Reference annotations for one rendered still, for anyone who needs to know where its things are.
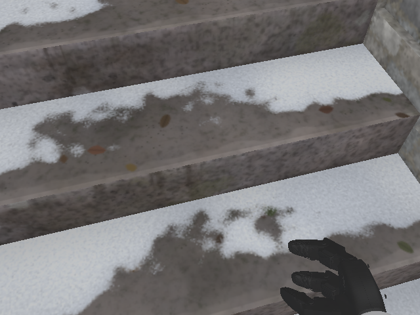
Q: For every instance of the robot right hand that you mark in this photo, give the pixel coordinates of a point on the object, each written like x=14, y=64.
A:
x=352, y=292

